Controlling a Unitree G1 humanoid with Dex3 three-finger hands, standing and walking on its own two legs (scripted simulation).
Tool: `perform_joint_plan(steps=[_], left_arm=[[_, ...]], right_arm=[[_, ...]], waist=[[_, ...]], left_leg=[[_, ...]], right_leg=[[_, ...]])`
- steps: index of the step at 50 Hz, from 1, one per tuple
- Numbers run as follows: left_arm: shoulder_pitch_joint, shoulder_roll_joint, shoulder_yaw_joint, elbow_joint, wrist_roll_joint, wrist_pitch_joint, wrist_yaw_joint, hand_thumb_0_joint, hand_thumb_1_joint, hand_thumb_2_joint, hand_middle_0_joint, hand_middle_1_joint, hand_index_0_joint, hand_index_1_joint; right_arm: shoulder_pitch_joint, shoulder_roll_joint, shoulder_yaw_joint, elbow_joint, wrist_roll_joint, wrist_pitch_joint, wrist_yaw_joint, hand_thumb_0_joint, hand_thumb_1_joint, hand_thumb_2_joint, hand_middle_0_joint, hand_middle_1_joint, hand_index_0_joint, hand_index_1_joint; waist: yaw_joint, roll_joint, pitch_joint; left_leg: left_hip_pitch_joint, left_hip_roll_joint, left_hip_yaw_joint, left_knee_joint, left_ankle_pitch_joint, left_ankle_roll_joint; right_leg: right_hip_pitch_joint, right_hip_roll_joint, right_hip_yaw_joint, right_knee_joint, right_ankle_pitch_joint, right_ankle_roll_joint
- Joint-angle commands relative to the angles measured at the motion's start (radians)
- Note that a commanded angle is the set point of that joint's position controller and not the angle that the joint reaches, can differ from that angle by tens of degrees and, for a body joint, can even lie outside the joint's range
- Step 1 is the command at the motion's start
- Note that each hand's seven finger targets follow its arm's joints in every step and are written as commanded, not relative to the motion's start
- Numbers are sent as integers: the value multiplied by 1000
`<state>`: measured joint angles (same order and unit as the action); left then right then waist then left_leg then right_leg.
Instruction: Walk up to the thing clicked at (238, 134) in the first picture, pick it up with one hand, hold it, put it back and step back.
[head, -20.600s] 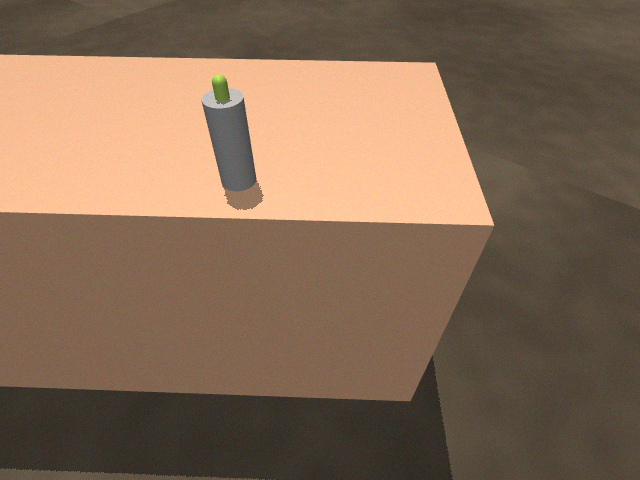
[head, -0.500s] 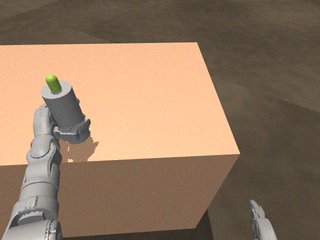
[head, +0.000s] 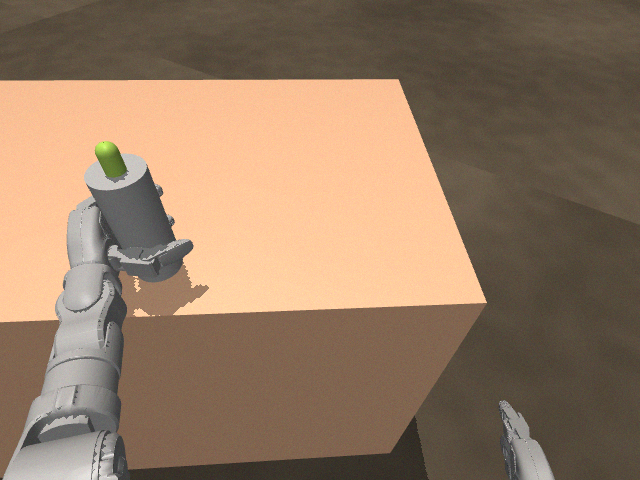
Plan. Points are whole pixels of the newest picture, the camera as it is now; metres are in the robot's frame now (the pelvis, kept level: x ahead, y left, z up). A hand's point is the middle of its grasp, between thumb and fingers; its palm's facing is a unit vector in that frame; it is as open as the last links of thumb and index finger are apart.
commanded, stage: open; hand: left
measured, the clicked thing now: (135, 213) +0.41 +0.22 +0.14
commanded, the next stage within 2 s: withdraw in 0.22 s
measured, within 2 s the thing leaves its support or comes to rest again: neither
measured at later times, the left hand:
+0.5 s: hand (135, 222) +0.42 +0.23 +0.12, palm faces +0.25 -0.97 +0.01, open 15.5 cm
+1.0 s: hand out of the picture +0.44 +0.34 +0.25, palm faces +0.43 -0.87 -0.22, open 17.2 cm
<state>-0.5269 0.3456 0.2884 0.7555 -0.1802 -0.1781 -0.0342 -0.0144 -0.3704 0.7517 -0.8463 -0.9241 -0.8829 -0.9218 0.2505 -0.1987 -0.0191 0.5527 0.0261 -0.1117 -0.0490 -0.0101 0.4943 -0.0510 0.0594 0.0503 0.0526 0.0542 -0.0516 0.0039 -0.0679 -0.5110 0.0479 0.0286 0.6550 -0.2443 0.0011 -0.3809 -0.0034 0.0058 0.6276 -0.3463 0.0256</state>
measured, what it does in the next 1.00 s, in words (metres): stands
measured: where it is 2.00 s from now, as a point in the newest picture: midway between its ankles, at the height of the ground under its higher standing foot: outside the picture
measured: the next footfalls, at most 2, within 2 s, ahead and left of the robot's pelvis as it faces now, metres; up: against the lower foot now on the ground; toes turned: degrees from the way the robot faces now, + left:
none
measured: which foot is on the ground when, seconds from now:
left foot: down 0.00-1.00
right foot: down 0.00-1.00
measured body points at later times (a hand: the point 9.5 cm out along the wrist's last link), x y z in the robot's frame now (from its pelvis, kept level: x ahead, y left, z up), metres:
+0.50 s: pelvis +0.01 +0.00 +0.00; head +0.03 +0.01 +0.45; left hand +0.40 +0.28 +0.12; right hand +0.16 -0.26 -0.06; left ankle +0.05 +0.12 -0.72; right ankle -0.02 -0.14 -0.72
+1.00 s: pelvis +0.00 +0.00 +0.01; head +0.02 +0.00 +0.46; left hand +0.41 +0.39 +0.26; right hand +0.15 -0.26 -0.06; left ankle +0.05 +0.12 -0.72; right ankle -0.02 -0.14 -0.72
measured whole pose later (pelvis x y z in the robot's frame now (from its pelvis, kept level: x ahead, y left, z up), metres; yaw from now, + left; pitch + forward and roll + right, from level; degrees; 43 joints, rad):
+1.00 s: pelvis +0.00 +0.00 +0.01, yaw +0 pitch +5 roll -1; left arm -0.86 0.75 0.41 0.98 0.00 0.01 -0.10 -0.02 -0.53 0.05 -0.09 -0.09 -0.11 -0.09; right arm 0.30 -0.25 -0.03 0.50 0.04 -0.14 -0.03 -0.01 0.55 -0.05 0.06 0.05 0.05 0.06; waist -0.05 0.03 -0.06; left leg -0.43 0.04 0.04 0.55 -0.20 0.01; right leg -0.31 -0.01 0.02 0.52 -0.30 0.03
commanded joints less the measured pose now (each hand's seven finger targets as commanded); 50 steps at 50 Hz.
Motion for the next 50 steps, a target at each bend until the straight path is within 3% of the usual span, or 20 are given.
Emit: perform_joint_plan(steps=[1,3,7,16,20,22,24,29,33,36,37,39,40,41,42,43,44,46,47,50], left_arm=[[-445,199,18,-234,-6,-69,-8,0,-439,430,-675,-625,-690,-619],[-414,236,54,-220,-7,-63,-6,0,-439,424,-654,-600,-665,-597],[-401,207,33,-241,-9,-53,-15,0,-448,381,-573,-516,-579,-517],[-418,219,47,-266,-12,-46,-18,0,-552,193,-348,-279,-352,-281],[-442,330,110,-317,2,-45,-16,0,-479,222,-253,-263,-267,-256],[-459,325,115,-342,-2,-43,-19,0,-477,198,-204,-229,-220,-219],[-484,398,153,-381,-1,-34,-22,0,-475,194,-188,-215,-201,-207],[-528,458,175,-329,6,43,-61,0,-450,213,-209,-230,-224,-222],[-616,445,116,-140,5,139,-126,0,-488,153,-180,-186,-203,-171],[-744,574,174,-139,0,174,-159,0,-483,113,-163,-163,-193,-139],[-759,528,134,-81,4,193,-175,0,-503,95,-144,-143,-174,-119],[-790,540,137,-64,8,217,-198,0,-598,38,-77,-64,-91,-63],[-874,700,118,-200,124,161,-139,0,-570,22,-71,-74,-85,-62],[-736,681,141,35,130,164,-115,0,-571,25,-74,-81,-88,-68],[-715,651,124,38,132,163,-106,0,-543,16,-68,-76,-88,-58],[-693,600,91,91,144,160,-102,0,-548,25,-66,-78,-83,-63],[-715,626,93,47,153,151,-87,0,-537,19,-60,-61,-75,-47],[-740,758,174,15,179,129,-54,0,-532,16,-55,-71,-73,-54],[-720,771,195,45,186,123,-46,0,-570,25,-60,-41,-57,-45],[-648,739,208,-11,188,98,-28,0,-573,17,-62,-39,-61,-41]], right_arm=[[-91,-114,-36,-167,3,-49,-10,0,520,-50,51,51,51,51],[-67,-155,-67,-183,0,-48,-13,0,524,-51,51,51,51,51],[-31,-118,-37,-188,1,-38,-10,0,519,-54,52,51,51,51],[-28,-146,-64,-202,4,-29,-14,0,526,-53,52,51,51,51],[-39,-196,-98,-289,9,-28,-23,0,539,-50,52,51,51,51],[-5,-125,-49,-259,10,-21,-18,0,540,-49,52,51,52,51],[-6,-160,-80,-277,14,-22,-24,0,536,-51,52,51,52,51],[-34,-152,-73,-255,25,-27,-26,0,544,-49,52,51,51,50],[-71,-144,-66,-159,32,-46,-29,0,561,-43,52,51,51,51],[-73,-174,-65,-177,31,-67,-37,0,575,-39,52,51,51,51],[-45,-140,-34,-143,30,-65,-33,0,575,-39,52,51,51,51],[-60,-158,-39,-177,29,-84,-35,0,551,-55,50,53,50,53],[-60,-192,-58,-229,21,-95,-29,0,560,-52,51,54,51,54],[-5,-202,-74,-139,16,-90,-29,0,551,-54,51,54,52,54],[-22,-185,-60,-136,19,-86,-19,0,573,-48,50,54,51,54],[-29,-205,-79,-187,16,-90,-13,0,570,-50,51,54,51,54],[-48,-209,-88,-195,18,-90,-10,0,583,-46,50,54,51,54],[-47,-200,-65,-235,18,-86,-1,0,586,-44,51,54,51,54],[-18,-217,-94,-218,19,-80,1,0,560,-55,52,54,52,54],[-16,-176,-64,-207,21,-76,17,0,546,-56,54,53,53,53]], waist=[[-5,84,-278],[3,53,-301],[1,53,-316],[-6,46,-290],[-3,36,-385],[13,61,-379],[16,93,-412],[13,133,-326],[-29,94,-195],[-25,120,-265],[-31,107,-249],[-34,94,-306],[-5,152,-331],[-23,82,-235],[2,59,-191],[-31,7,-201],[-8,14,-221],[36,32,-284],[32,39,-302],[63,81,-310]], left_leg=[[307,-8,-16,-78,76,4],[297,-4,-22,-75,90,6],[304,-13,-6,-45,181,16],[287,-11,-8,-52,118,14],[329,-20,-2,-29,218,22],[322,-24,2,-20,258,24],[352,-23,1,-19,296,22],[338,-19,1,-58,271,17],[289,-21,-4,-114,90,18],[329,-26,0,-112,113,18],[330,-27,0,-114,119,21],[377,-19,-11,-121,147,19],[414,-35,9,-134,160,10],[367,-30,5,-135,136,14],[329,-32,4,-148,124,14],[329,-30,7,-149,102,19],[329,-31,5,-157,104,18],[343,-31,4,-159,146,15],[350,-31,5,-160,172,13],[374,-24,5,-162,253,7]], right_leg=[[-91,22,-36,-96,137,-34],[-66,25,-39,-91,148,-33],[-51,20,-30,-79,226,-25],[-77,20,-32,-74,174,-27],[-10,14,-21,-66,273,-17],[6,12,-20,-65,309,-15],[27,11,-19,-64,339,-16],[30,15,-23,-94,310,-25],[-44,16,-24,-144,167,-30],[-26,13,-24,-153,190,-30],[-39,14,-27,-158,194,-31],[-27,20,-38,-155,213,-32],[-2,7,-34,-170,248,-21],[-17,13,-43,-172,232,-18],[-13,14,-43,-178,218,-18],[-13,15,-41,-187,203,-16],[-5,16,-42,-190,195,-19],[49,15,-45,-199,214,-22],[63,15,-45,-194,238,-25],[81,20,-50,-190,285,-30]])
